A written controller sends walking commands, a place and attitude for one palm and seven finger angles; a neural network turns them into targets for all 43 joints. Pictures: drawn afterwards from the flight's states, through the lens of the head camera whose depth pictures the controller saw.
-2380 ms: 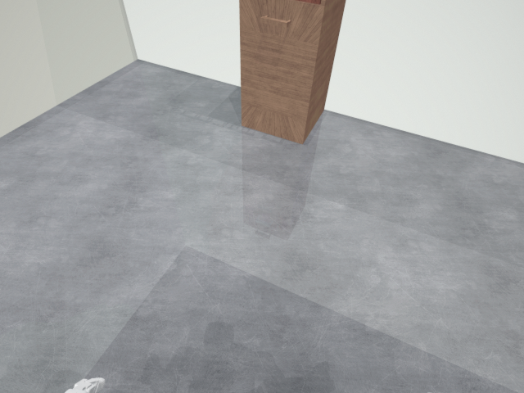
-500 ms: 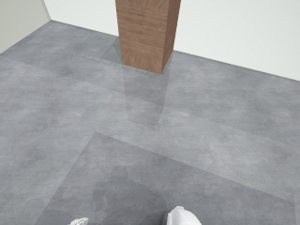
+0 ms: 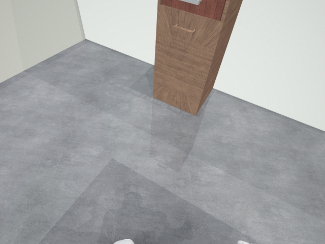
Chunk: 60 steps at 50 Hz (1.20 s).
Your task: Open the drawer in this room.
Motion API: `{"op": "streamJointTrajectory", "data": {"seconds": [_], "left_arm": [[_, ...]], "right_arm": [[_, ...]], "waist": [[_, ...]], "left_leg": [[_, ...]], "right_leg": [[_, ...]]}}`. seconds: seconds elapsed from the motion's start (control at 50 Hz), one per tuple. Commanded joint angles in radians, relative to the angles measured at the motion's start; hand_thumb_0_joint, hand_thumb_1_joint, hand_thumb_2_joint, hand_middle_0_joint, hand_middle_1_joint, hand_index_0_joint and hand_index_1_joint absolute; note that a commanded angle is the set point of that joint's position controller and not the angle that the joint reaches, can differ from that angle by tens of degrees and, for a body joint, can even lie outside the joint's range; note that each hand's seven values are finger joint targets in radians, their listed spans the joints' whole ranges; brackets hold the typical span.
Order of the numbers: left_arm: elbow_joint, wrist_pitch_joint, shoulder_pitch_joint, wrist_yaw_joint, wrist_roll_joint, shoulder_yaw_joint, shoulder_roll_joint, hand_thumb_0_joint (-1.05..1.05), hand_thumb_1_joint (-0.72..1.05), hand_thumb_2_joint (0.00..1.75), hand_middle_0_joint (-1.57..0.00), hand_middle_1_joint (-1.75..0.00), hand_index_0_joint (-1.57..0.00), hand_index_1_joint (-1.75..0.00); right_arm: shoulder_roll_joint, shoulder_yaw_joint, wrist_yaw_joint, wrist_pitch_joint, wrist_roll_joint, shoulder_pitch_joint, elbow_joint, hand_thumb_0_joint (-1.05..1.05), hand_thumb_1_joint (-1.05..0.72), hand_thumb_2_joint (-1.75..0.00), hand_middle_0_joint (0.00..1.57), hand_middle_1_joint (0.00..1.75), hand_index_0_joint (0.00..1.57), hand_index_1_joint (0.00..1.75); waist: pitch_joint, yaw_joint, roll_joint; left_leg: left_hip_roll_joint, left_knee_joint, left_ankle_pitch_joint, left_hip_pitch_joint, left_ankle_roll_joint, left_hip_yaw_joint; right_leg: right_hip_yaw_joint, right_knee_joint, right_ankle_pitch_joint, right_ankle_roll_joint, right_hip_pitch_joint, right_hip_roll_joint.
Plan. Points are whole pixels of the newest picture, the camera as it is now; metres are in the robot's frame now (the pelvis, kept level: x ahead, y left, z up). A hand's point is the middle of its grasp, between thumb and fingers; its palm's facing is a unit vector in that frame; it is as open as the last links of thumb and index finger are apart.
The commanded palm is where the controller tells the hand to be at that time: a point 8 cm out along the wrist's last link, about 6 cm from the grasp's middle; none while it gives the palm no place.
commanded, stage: stand and wait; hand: left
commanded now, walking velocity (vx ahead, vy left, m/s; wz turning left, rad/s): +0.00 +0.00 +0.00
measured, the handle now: out of the picture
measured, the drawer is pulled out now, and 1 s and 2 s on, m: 0.00 0.00 0.00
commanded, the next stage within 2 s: turn or walk to find it in 0.34 s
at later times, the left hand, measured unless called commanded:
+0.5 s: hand (108, 234) +0.17 +0.16 -0.15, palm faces +0.04 -0.97 -0.23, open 7.3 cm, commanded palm none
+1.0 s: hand out of the picture +0.12 +0.16 -0.16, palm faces +0.11 -0.98 -0.16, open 7.4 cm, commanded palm none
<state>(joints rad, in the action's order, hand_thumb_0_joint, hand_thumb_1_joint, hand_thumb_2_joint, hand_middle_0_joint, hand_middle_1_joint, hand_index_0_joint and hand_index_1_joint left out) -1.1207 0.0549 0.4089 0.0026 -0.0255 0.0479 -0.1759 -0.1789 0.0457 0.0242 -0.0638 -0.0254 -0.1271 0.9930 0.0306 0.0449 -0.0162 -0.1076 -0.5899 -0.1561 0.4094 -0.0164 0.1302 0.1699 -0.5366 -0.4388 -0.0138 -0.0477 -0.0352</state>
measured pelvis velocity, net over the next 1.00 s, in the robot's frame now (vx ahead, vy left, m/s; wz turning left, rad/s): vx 0.15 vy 0.00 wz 0.05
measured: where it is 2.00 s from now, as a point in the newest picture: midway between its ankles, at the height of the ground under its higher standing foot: outside the picture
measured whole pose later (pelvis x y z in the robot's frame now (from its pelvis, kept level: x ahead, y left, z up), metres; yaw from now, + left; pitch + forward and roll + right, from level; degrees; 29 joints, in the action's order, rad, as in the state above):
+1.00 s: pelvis +0.15 +0.00 +0.02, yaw +3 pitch -2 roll +0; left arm -1.15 -0.01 0.30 -0.03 -0.02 0.01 -0.14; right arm -0.16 0.01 -0.04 -0.01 -0.01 -0.22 1.12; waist 0.03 0.02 -0.02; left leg -0.05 -0.42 -0.28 0.11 0.01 0.13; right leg 0.17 -0.43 -0.25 -0.02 -0.15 -0.08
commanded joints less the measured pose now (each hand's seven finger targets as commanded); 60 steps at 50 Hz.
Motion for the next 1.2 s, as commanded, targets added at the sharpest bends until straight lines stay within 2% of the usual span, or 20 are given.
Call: {"op": "streamJointTrajectory", "data": {"seconds": [0.0,0.02,0.06,0.12,0.24,0.3,0.32,0.36,0.38,0.4,0.48,0.54,0.58,0.6,0.64,0.66,0.68,0.72,0.78,1.18], "left_arm": [[0.107,0.020,-0.036,-0.011,0.015,0.004,-0.090,0.00,0.90,0.90,-0.20,-0.30,-0.20,-0.30],[0.101,0.015,-0.071,-0.015,0.012,0.006,-0.074,0.00,0.90,0.90,-0.20,-0.30,-0.20,-0.30],[0.078,0.001,-0.074,-0.010,0.007,0.006,-0.051,0.00,0.90,0.90,-0.20,-0.30,-0.20,-0.30],[0.045,-0.033,0.018,-0.011,0.006,-0.002,-0.001,0.00,0.90,0.90,-0.20,-0.30,-0.20,-0.30],[0.071,-0.052,-0.054,-0.020,0.002,-0.012,0.024,0.00,0.90,0.90,-0.20,-0.30,-0.20,-0.30],[0.051,-0.046,-0.026,-0.024,0.001,-0.012,-0.005,0.00,0.90,0.90,-0.20,-0.30,-0.20,-0.30],[0.044,-0.039,-0.009,-0.027,0.000,-0.010,-0.034,0.00,0.90,0.90,-0.20,-0.30,-0.20,-0.30],[0.047,-0.022,-0.053,-0.033,0.001,-0.006,-0.133,0.00,0.90,0.90,-0.20,-0.30,-0.20,-0.30],[0.062,-0.030,-0.078,-0.032,0.006,-0.002,-0.161,0.00,0.90,0.90,-0.20,-0.30,-0.20,-0.30],[0.066,-0.029,-0.103,-0.037,0.007,0.009,-0.158,0.00,0.90,0.90,-0.20,-0.30,-0.20,-0.30],[0.079,-0.033,-0.116,-0.046,0.005,0.014,-0.129,0.00,0.90,0.90,-0.20,-0.30,-0.20,-0.30],[0.086,-0.039,-0.112,-0.050,0.003,0.028,-0.144,0.00,0.90,0.90,-0.20,-0.30,-0.20,-0.30],[0.081,-0.044,-0.126,-0.049,0.012,0.023,-0.128,0.00,0.90,0.90,-0.20,-0.30,-0.20,-0.30],[0.086,-0.048,-0.143,-0.047,0.018,0.021,-0.109,0.00,0.90,0.90,-0.20,-0.30,-0.20,-0.30],[0.109,-0.057,-0.147,-0.040,0.025,0.004,-0.043,0.00,0.90,0.90,-0.20,-0.30,-0.20,-0.30],[0.104,-0.060,-0.152,-0.042,0.018,0.001,-0.033,0.00,0.90,0.90,-0.20,-0.30,-0.20,-0.30],[0.089,-0.063,-0.150,-0.041,0.014,-0.001,-0.033,0.00,0.90,0.90,-0.20,-0.30,-0.20,-0.30],[0.062,-0.060,-0.120,-0.037,0.011,-0.008,-0.040,0.00,0.90,0.90,-0.20,-0.30,-0.20,-0.30],[0.029,-0.050,-0.085,-0.040,0.012,-0.015,-0.056,0.00,0.90,0.90,-0.20,-0.30,-0.20,-0.30],[-0.016,-0.044,-0.043,-0.044,0.016,-0.032,-0.046,0.00,0.90,0.90,-0.20,-0.30,-0.20,-0.30]], "right_arm": [[-0.256,0.052,-0.036,0.006,0.003,-0.424,0.073,0.00,-0.90,-0.90,0.20,0.30,0.20,0.30],[-0.203,0.040,-0.041,0.002,0.002,-0.346,0.065,0.00,-0.90,-0.90,0.20,0.30,0.20,0.30],[-0.122,0.013,-0.047,-0.007,0.005,-0.215,0.038,0.00,-0.90,-0.90,0.20,0.30,0.20,0.30],[-0.083,-0.005,-0.052,-0.014,0.010,-0.153,0.041,0.00,-0.90,-0.90,0.20,0.30,0.20,0.30],[-0.091,0.003,-0.054,0.014,0.004,-0.152,0.056,0.00,-0.90,-0.90,0.20,0.30,0.20,0.30],[-0.087,0.003,-0.053,0.032,0.009,-0.147,0.073,0.00,-0.90,-0.90,0.20,0.30,0.20,0.30],[-0.064,-0.002,-0.051,0.034,0.012,-0.150,0.078,0.00,-0.90,-0.90,0.20,0.30,0.20,0.30],[0.000,-0.017,-0.041,0.048,0.018,-0.194,0.074,0.00,-0.90,-0.90,0.20,0.30,0.20,0.30],[-0.005,-0.016,-0.039,0.057,0.015,-0.220,0.081,0.00,-0.90,-0.90,0.20,0.30,0.20,0.30],[-0.001,-0.016,-0.039,0.071,0.013,-0.214,0.091,0.00,-0.90,-0.90,0.20,0.30,0.20,0.30],[-0.009,-0.009,-0.040,0.075,0.017,-0.196,0.091,0.00,-0.90,-0.90,0.20,0.30,0.20,0.30],[0.004,-0.008,-0.038,0.073,0.021,-0.193,0.083,0.00,-0.90,-0.90,0.20,0.30,0.20,0.30],[0.007,-0.006,-0.042,0.070,0.019,-0.229,0.098,0.00,-0.90,-0.90,0.20,0.30,0.20,0.30],[-0.005,-0.003,-0.041,0.065,0.018,-0.260,0.109,0.00,-0.90,-0.90,0.20,0.30,0.20,0.30],[-0.089,0.007,-0.051,0.057,0.007,-0.242,0.101,0.00,-0.90,-0.90,0.20,0.30,0.20,0.30],[-0.092,0.006,-0.052,0.063,0.006,-0.196,0.094,0.00,-0.90,-0.90,0.20,0.30,0.20,0.30],[-0.078,0.004,-0.054,0.060,0.008,-0.162,0.090,0.00,-0.90,-0.90,0.20,0.30,0.20,0.30],[-0.060,-0.004,-0.058,0.056,0.012,-0.156,0.091,0.00,-0.90,-0.90,0.20,0.30,0.20,0.30],[-0.053,-0.012,-0.060,0.052,0.015,-0.177,0.100,0.00,-0.90,-0.90,0.20,0.30,0.20,0.30],[-0.042,-0.032,-0.062,0.046,0.015,-0.213,0.145,0.00,-0.90,-0.90,0.20,0.30,0.20,0.30]], "waist": [[-0.170,-0.168,0.269],[-0.103,-0.144,0.190],[0.005,-0.086,0.146],[-0.030,-0.021,0.156],[-0.001,-0.031,0.140],[0.004,-0.005,0.116],[0.003,0.005,0.056],[0.034,-0.041,-0.160],[0.021,-0.051,-0.133],[0.016,-0.047,-0.243],[0.009,-0.031,-0.154],[-0.038,-0.024,-0.096],[-0.051,-0.045,-0.090],[-0.057,-0.061,-0.036],[-0.053,-0.046,0.182],[-0.028,-0.034,0.159],[0.000,-0.030,0.183],[0.038,-0.029,0.129],[0.008,-0.041,0.047],[0.066,-0.041,0.023]], "left_leg": [[-0.385,0.253,0.309,-0.599,-0.222,-0.504],[-0.349,0.265,0.331,-0.480,-0.208,-0.406],[-0.279,0.294,0.385,-0.296,-0.160,-0.268],[-0.189,0.309,0.446,-0.188,-0.112,-0.090],[-0.175,0.307,0.230,-0.135,-0.132,-0.091],[-0.126,0.228,0.038,-0.098,-0.078,-0.082],[-0.081,0.181,-0.061,-0.084,-0.035,-0.057],[0.027,0.082,-0.257,-0.044,0.034,-0.012],[0.034,0.062,-0.258,-0.111,0.036,-0.015],[0.026,-0.007,-0.269,-0.119,0.042,-0.011],[0.022,-0.161,-0.322,-0.044,0.041,-0.070],[0.034,-0.063,-0.283,-0.046,0.050,-0.058],[0.040,0.089,-0.134,-0.169,0.049,-0.044],[0.022,0.167,-0.003,-0.258,0.039,-0.068],[-0.153,0.239,0.259,-0.251,-0.041,-0.236],[-0.153,0.260,0.183,-0.185,-0.055,-0.217],[-0.124,0.267,0.157,-0.177,-0.042,-0.191],[-0.088,0.250,0.173,-0.172,-0.019,-0.149],[-0.049,0.210,0.212,-0.232,0.005,-0.097],[-0.034,0.287,0.081,-0.245,0.009,-0.078]], "right_leg": [[-0.107,-0.709,-0.165,0.030,-0.545,-0.003],[-0.120,-0.752,-0.114,0.028,-0.558,-0.037],[-0.149,-0.708,0.000,0.007,-0.518,-0.089],[-0.120,-0.546,0.070,-0.015,-0.364,-0.084],[-0.078,-0.200,0.146,-0.025,-0.243,-0.058],[-0.065,0.021,0.273,-0.029,-0.112,-0.038],[-0.105,0.105,0.316,-0.025,-0.070,-0.062],[-0.317,0.225,0.350,0.063,-0.123,-0.269],[-0.306,0.254,0.266,0.094,-0.184,-0.308],[-0.306,0.293,0.242,0.111,-0.197,-0.294],[-0.230,0.232,0.546,0.155,-0.105,-0.301],[-0.165,0.145,0.694,0.153,-0.017,-0.290],[-0.133,0.105,0.613,0.113,-0.082,-0.255],[-0.099,0.065,0.508,0.072,-0.152,-0.215],[-0.024,0.008,0.240,-0.018,-0.205,-0.088],[-0.032,0.025,0.160,-0.019,-0.162,-0.072],[-0.036,0.041,0.191,-0.018,-0.156,-0.075],[-0.054,0.090,0.285,-0.011,-0.136,-0.089],[-0.079,0.131,0.431,0.005,-0.109,-0.119],[-0.097,0.210,0.362,0.017,-0.093,-0.116]]}}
